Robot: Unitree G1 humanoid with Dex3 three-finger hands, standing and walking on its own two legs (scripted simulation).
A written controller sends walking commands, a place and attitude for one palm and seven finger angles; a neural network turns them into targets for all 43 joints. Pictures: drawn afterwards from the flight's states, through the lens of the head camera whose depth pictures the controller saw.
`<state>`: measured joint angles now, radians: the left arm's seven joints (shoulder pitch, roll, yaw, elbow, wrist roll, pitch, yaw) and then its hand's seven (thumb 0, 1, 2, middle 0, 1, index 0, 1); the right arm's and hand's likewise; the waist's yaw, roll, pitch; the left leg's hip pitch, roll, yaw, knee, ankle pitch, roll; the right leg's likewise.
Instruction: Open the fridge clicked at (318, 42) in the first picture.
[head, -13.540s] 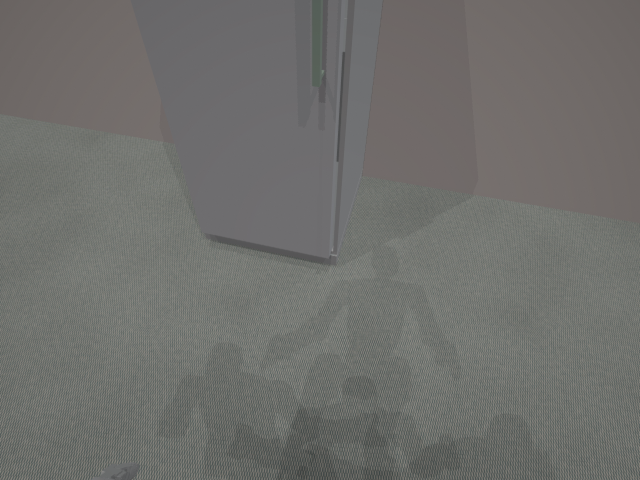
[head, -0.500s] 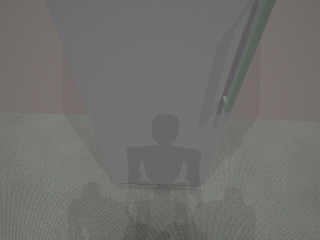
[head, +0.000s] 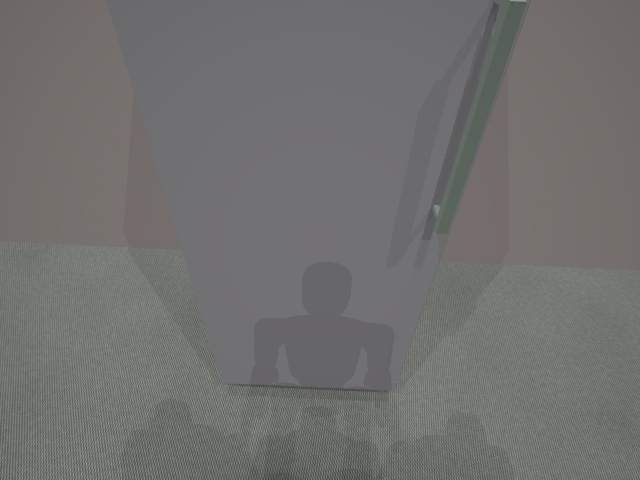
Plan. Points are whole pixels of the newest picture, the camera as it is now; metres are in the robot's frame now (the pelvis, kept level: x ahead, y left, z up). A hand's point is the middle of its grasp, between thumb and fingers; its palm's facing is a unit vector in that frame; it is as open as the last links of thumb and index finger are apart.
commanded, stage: come to a stop and stand still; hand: right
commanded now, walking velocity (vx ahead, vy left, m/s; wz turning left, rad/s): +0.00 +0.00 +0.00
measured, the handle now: (466, 132) +0.55 -0.18 +0.21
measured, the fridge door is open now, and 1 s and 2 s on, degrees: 0 0 0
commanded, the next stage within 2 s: look again from close up in 0.18 s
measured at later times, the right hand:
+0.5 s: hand out of the picture +0.02 -0.18 -0.17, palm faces +0.03 +0.98 -0.20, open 7.4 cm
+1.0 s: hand out of the picture +0.03 -0.17 -0.17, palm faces +0.03 +0.98 -0.20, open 7.4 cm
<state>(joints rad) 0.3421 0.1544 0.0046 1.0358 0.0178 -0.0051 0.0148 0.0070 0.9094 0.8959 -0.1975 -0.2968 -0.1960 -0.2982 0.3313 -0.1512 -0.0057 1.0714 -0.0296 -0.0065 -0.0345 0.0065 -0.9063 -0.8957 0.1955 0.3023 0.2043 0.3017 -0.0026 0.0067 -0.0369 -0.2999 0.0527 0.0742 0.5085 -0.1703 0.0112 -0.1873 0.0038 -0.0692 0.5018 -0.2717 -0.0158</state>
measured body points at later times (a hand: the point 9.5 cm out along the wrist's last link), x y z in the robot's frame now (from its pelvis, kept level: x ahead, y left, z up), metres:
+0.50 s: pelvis +0.01 +0.00 +0.00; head +0.01 +0.00 +0.45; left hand +0.00 +0.22 -0.15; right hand +0.01 -0.23 -0.15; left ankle +0.07 +0.11 -0.73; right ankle +0.00 -0.11 -0.73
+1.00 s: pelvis +0.02 +0.00 +0.01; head +0.02 +0.00 +0.46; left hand +0.02 +0.22 -0.15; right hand +0.03 -0.23 -0.15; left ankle +0.07 +0.11 -0.73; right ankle +0.00 -0.11 -0.73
